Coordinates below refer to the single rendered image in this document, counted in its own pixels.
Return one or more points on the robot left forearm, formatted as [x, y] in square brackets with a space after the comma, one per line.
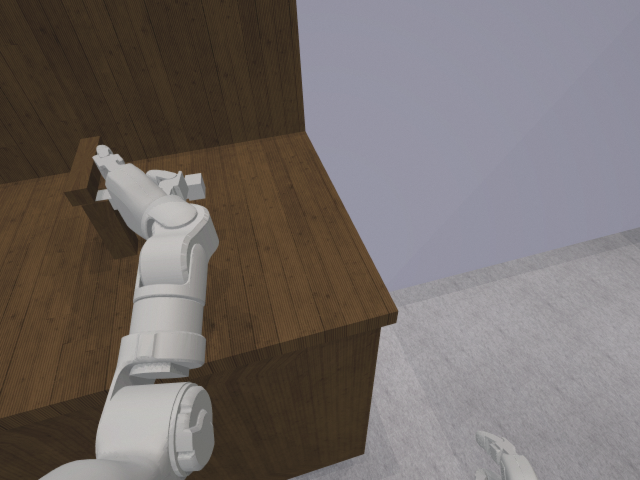
[165, 338]

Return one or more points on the counter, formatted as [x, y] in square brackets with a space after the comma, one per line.
[294, 303]

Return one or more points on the tap lever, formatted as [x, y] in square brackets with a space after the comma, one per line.
[195, 183]

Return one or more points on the robot left hand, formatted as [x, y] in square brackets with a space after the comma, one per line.
[131, 190]

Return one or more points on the robot right hand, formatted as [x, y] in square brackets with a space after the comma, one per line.
[513, 466]

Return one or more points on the left robot upper arm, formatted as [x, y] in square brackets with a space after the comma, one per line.
[149, 432]

